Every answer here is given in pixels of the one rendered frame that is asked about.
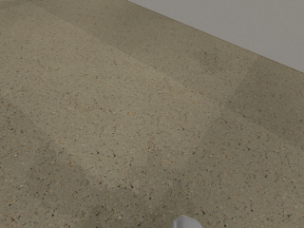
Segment right robot thigh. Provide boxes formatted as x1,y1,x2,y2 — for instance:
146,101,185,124
172,217,203,228

